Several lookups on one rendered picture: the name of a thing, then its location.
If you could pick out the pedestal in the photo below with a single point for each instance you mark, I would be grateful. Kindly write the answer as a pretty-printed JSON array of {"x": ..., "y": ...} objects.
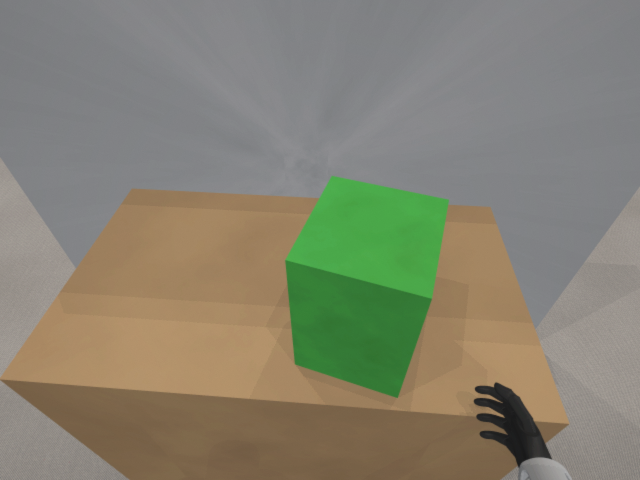
[{"x": 169, "y": 353}]

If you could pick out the right robot forearm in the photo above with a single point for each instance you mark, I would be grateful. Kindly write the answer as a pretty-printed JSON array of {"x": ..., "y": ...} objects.
[{"x": 540, "y": 468}]

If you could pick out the robot right hand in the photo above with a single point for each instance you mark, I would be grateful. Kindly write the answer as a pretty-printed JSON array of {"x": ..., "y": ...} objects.
[{"x": 524, "y": 439}]

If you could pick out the carton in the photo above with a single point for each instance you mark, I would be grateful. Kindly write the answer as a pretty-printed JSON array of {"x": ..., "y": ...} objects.
[{"x": 360, "y": 278}]

